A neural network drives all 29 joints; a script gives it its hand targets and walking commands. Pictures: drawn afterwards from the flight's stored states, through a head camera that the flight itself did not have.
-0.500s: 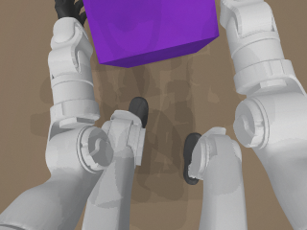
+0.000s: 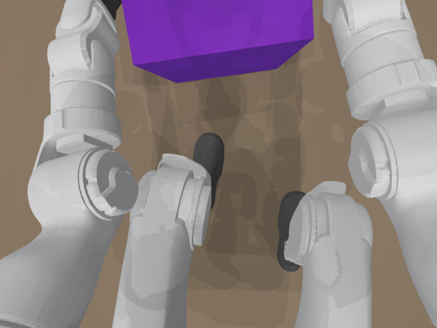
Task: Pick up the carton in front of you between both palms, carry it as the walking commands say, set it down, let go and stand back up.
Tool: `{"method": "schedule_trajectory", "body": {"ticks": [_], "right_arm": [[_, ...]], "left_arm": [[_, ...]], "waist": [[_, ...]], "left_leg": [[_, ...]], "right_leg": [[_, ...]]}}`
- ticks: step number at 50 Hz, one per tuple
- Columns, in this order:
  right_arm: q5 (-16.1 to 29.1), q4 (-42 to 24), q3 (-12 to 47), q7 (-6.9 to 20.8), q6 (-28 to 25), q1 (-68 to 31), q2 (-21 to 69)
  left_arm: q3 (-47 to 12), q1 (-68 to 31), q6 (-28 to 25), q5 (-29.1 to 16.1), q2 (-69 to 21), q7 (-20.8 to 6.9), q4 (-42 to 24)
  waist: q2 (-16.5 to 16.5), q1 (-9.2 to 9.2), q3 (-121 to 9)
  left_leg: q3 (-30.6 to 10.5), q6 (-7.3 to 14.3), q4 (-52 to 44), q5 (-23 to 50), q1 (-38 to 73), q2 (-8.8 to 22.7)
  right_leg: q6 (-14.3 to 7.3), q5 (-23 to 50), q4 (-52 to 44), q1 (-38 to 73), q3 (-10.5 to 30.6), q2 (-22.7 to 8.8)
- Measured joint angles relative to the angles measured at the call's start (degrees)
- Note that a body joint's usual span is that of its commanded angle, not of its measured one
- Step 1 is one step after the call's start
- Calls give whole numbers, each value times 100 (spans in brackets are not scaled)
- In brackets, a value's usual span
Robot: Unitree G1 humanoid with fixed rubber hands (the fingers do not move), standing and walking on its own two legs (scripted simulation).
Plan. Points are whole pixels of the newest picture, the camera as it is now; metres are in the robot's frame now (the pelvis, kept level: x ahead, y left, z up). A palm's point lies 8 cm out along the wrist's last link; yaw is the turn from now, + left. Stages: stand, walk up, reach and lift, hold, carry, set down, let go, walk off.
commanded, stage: set down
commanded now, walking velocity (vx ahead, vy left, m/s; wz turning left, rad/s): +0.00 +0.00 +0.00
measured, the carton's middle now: out of the picture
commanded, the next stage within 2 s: none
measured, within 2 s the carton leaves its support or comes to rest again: rests again in 0.86 s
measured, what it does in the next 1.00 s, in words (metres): stands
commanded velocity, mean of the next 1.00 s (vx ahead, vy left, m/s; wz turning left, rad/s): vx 0.00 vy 0.00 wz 0.00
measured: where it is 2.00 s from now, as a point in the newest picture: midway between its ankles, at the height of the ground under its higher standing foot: (247, 215)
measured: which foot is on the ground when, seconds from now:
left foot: down 0.00-1.00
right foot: down 0.00-1.00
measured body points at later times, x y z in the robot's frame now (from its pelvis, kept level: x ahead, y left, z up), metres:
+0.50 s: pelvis -0.01 +0.00 -0.01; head +0.38 +0.00 +0.21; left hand +0.50 +0.29 -0.18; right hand +0.59 -0.01 -0.20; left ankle +0.16 +0.14 -0.36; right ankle +0.05 -0.10 -0.36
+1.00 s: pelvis -0.02 +0.01 -0.01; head +0.38 +0.00 +0.19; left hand +0.48 +0.30 -0.21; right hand +0.60 -0.05 -0.22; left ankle +0.16 +0.14 -0.36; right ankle +0.05 -0.09 -0.36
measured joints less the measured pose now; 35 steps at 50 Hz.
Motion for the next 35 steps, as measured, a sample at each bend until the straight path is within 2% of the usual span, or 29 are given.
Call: {"method": "schedule_trajectory", "body": {"ticks": [7,14,35], "right_arm": [[48,133,94,30,-19,-81,4],[11,169,91,143,-45,-257,86],[-633,13,-422,591,-229,-420,266]], "left_arm": [[139,-134,-81,142,107,-88,291],[286,-237,-237,177,297,-146,512],[512,-343,-431,179,627,-393,922]], "waist": [[-17,10,93],[38,-55,251],[200,-240,705]], "left_leg": [[7,-38,7,50,-17,63],[37,-41,30,96,-4,90],[194,47,162,87,160,54]], "right_leg": [[-28,109,49,-110,11,67],[-25,172,109,-146,40,95],[57,65,308,53,189,41]]}}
